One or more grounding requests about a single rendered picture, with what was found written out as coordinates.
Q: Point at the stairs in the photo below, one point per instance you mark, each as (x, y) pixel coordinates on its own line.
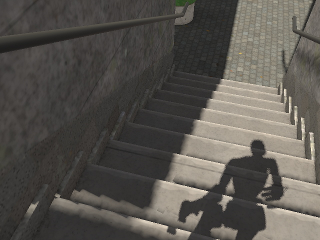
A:
(207, 159)

